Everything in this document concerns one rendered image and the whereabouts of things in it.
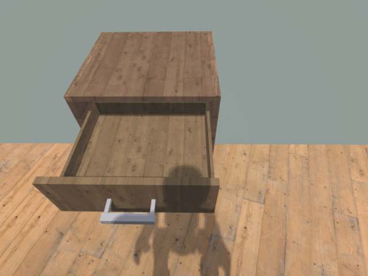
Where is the drawer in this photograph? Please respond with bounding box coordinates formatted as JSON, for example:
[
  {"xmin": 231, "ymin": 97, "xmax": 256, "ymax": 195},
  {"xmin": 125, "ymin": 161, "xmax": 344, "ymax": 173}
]
[{"xmin": 32, "ymin": 102, "xmax": 220, "ymax": 213}]

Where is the cabinet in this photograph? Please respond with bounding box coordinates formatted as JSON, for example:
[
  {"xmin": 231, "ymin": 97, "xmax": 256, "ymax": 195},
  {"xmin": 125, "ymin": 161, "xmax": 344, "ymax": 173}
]
[{"xmin": 64, "ymin": 32, "xmax": 221, "ymax": 151}]

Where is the handle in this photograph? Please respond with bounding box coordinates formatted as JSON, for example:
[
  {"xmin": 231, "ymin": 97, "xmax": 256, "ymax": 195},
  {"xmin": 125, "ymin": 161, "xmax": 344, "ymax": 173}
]
[{"xmin": 99, "ymin": 199, "xmax": 156, "ymax": 225}]

